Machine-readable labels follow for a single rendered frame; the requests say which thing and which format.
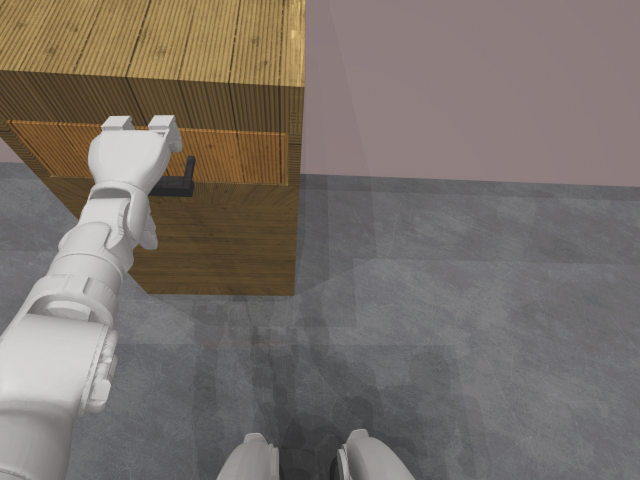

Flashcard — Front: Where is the robot right shin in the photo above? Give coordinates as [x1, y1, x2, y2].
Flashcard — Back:
[345, 429, 369, 446]

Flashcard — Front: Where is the cabinet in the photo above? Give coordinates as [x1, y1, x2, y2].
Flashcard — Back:
[0, 0, 305, 296]

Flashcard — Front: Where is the handle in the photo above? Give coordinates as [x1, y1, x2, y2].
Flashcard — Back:
[148, 156, 196, 197]

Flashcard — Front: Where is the robot left shin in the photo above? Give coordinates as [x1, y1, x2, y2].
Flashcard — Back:
[243, 433, 269, 446]

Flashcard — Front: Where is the left robot forearm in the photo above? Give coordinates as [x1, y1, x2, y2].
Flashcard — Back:
[0, 181, 149, 359]

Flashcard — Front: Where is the drawer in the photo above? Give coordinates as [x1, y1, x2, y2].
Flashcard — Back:
[5, 120, 287, 184]

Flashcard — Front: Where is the robot shin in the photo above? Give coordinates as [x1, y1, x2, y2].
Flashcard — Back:
[243, 433, 269, 446]
[345, 429, 369, 446]

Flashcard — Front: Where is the left robot hand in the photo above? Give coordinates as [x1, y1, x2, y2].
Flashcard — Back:
[88, 115, 182, 250]

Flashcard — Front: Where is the robot left upper arm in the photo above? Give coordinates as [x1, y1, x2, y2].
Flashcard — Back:
[0, 313, 119, 480]

